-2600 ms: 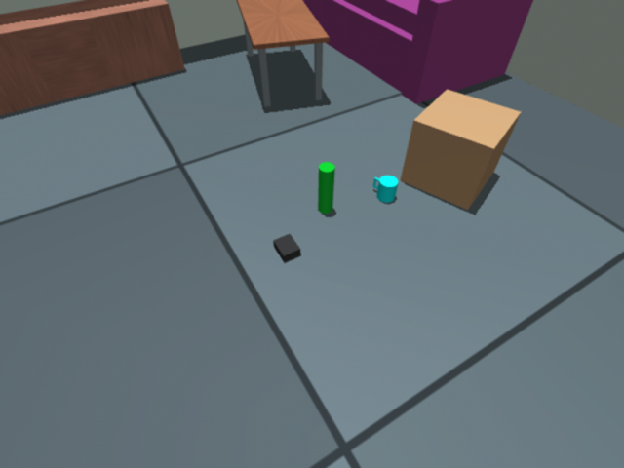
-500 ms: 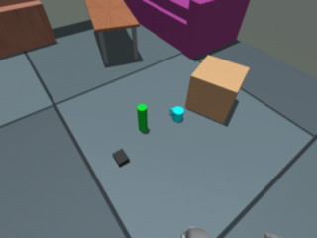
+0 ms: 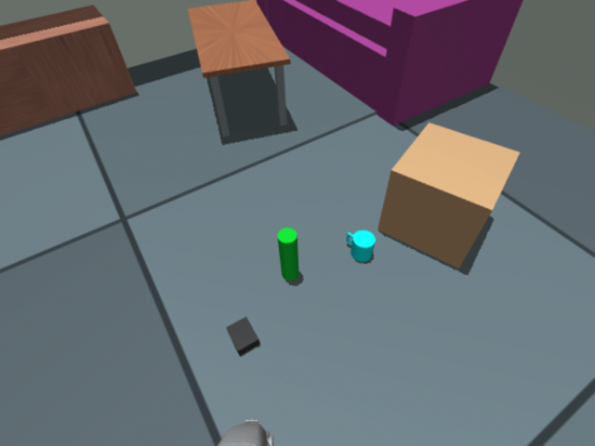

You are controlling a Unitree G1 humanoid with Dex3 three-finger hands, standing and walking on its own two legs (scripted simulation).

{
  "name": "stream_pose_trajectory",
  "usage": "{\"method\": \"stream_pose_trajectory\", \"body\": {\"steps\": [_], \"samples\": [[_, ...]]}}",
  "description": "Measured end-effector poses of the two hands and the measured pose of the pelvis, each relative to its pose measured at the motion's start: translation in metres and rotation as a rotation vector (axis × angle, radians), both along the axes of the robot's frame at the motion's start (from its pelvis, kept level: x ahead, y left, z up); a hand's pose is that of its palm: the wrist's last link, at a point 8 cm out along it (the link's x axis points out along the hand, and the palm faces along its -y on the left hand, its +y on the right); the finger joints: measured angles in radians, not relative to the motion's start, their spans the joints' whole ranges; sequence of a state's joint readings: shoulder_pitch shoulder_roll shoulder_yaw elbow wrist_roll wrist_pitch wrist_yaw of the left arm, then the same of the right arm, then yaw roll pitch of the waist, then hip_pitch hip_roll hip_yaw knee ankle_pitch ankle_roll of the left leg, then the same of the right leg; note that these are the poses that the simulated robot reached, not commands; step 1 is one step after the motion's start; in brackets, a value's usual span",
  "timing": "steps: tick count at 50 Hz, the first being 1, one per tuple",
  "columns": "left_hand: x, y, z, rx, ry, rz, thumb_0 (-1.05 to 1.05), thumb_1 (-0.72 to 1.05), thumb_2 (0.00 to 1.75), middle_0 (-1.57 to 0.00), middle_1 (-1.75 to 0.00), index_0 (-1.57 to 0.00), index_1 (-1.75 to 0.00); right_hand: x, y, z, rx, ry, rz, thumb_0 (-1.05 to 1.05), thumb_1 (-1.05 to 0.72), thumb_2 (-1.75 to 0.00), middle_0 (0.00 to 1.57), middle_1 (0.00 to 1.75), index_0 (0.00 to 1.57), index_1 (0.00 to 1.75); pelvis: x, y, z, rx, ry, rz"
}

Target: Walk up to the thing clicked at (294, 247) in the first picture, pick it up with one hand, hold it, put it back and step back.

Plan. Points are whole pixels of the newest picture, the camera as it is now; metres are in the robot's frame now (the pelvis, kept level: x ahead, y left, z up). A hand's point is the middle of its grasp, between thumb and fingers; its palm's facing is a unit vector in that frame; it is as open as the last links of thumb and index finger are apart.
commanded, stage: walk up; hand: left
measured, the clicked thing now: (243, 335) +0.57 +0.26 -0.74
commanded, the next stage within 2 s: none
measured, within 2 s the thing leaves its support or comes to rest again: neither
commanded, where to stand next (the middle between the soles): +0.23 +0.04 m, yaw -1 degrees
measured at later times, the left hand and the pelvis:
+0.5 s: hand (128, 404) +0.20 +0.30 -0.14, palm faces -0.07 -0.90 -0.43, open 7.3 cm; pelvis +0.13 +0.03 -0.01, yaw -1 degrees
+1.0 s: hand (140, 375) +0.25 +0.30 -0.15, palm faces -0.04 -0.94 -0.33, open 7.3 cm; pelvis +0.17 +0.05 +0.01, yaw -2 degrees
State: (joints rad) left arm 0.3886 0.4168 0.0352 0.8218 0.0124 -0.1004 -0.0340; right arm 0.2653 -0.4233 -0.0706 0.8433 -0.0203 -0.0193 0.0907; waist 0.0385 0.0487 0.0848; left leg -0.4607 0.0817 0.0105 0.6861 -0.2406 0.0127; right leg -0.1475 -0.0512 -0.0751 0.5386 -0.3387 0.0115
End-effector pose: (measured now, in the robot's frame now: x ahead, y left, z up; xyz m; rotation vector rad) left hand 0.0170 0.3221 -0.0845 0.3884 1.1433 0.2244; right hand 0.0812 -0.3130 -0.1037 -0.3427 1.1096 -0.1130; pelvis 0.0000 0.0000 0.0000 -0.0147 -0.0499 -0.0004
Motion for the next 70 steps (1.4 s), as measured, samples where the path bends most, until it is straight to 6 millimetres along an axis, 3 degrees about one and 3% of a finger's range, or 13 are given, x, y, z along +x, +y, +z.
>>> {"method": "stream_pose_trajectory", "body": {"steps": [4, 7, 12, 16, 21, 26, 33, 43, 59, 70], "samples": [[0.022, 0.024, -0.024, -0.015, 0.03, 0.007, 0.0, 0.9, 0.9, -0.21, -0.3, -0.21, -0.3, 0.044, 0.017, 0.004, -0.038, -0.051, 0.01, 0.01, -0.9, -0.9, 0.21, 0.3, 0.2, 0.29, 0.031, 0.02, -0.013, 0.006, -0.003, 0.007], [0.046, 0.034, -0.034, -0.024, 0.06, 0.003, 0.0, 0.9, 0.9, -0.21, -0.3, -0.21, -0.3, 0.064, 0.028, 0.01, -0.051, -0.103, -0.007, 0.0, -0.9, -0.9, 0.21, 0.3, 0.2, 0.29, 0.048, 0.033, -0.015, 0.008, -0.009, -0.004], [0.094, 0.039, -0.028, -0.046, 0.033, -0.033, 0.0, 0.9, 0.9, -0.21, -0.3, -0.21, -0.3, 0.07, 0.04, 0.023, -0.058, -0.083, -0.043, 0.0, -0.9, -0.9, 0.21, 0.3, 0.2, 0.3, 0.075, 0.04, -0.003, 0.011, -0.006, -0.012], [0.125, 0.039, -0.02, -0.04, 0.028, -0.058, 0.0, 0.9, 0.9, -0.21, -0.3, -0.21, -0.3, 0.071, 0.041, 0.021, -0.061, -0.036, -0.06, 0.0, -0.9, -0.9, 0.21, 0.3, 0.2, 0.3, 0.095, 0.043, 0.002, 0.016, -0.001, -0.017], [0.158, 0.033, -0.016, -0.004, 0.018, -0.058, 0.0, 0.9, 0.9, -0.21, -0.3, -0.21, -0.3, 0.074, 0.035, 0.002, -0.047, 0.03, -0.086, 0.0, -0.9, -0.9, 0.21, 0.3, 0.2, 0.3, 0.114, 0.037, -0.003, 0.022, 0.002, -0.015], [0.181, 0.02, -0.019, 0.017, -0.011, -0.062, 0.0, 0.9, 0.9, -0.21, -0.3, -0.21, -0.3, 0.092, 0.033, -0.025, -0.013, 0.059, -0.102, 0.01, -0.9, -0.9, 0.21, 0.3, 0.2, 0.3, 0.127, 0.028, -0.014, 0.016, -0.004, -0.02], [0.199, 0.016, -0.015, -0.014, -0.035, -0.068, 0.0, 0.9, 0.9, -0.21, -0.3, -0.21, -0.3, 0.116, 0.045, -0.025, 0.001, 0.058, -0.071, 0.01, -0.9, -0.9, 0.21, 0.3, 0.2, 0.29, 0.136, 0.036, -0.008, 0.025, 0.006, -0.015], [0.217, 0.028, -0.031, -0.078, 0.011, -0.016, 0.0, 0.9, 0.9, -0.21, -0.3, -0.21, -0.3, 0.126, 0.056, -0.006, -0.044, 0.072, -0.093, 0.0, -0.9, -0.9, 0.21, 0.3, 0.2, 0.3, 0.158, 0.048, -0.001, 0.018, 0.0, -0.027], [0.239, 0.021, -0.023, -0.082, 0.056, 0.011, 0.0, 0.9, 0.9, -0.21, -0.3, -0.21, -0.3, 0.185, 0.055, 0.005, -0.033, 0.016, -0.105, 0.0, -0.9, -0.9, 0.21, 0.3, 0.2, 0.3, 0.179, 0.046, 0.011, 0.017, -0.001, -0.025], [0.25, 0.016, -0.018, -0.077, 0.066, 0.009, 0.0, 0.9, 0.9, -0.21, -0.3, -0.21, -0.3, 0.184, 0.055, 0.001, -0.014, 0.058, -0.115, 0.0, -0.9, -0.9, 0.21, 0.3, 0.2, 0.3, 0.185, 0.043, 0.015, 0.017, 0.009, -0.026]]}}
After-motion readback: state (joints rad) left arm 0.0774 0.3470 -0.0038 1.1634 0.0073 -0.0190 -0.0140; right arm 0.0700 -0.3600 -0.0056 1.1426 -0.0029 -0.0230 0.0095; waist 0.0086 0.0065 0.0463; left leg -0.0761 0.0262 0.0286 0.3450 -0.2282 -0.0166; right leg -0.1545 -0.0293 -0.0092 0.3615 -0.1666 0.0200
